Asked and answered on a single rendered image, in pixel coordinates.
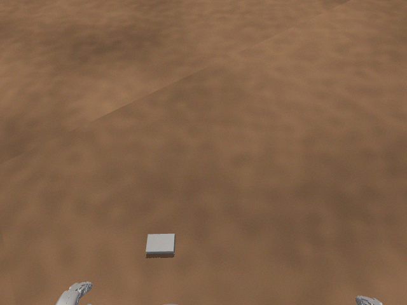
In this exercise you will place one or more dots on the small box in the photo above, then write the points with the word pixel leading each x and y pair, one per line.
pixel 161 244

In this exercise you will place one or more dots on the left robot hand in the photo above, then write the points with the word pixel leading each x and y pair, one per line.
pixel 75 292

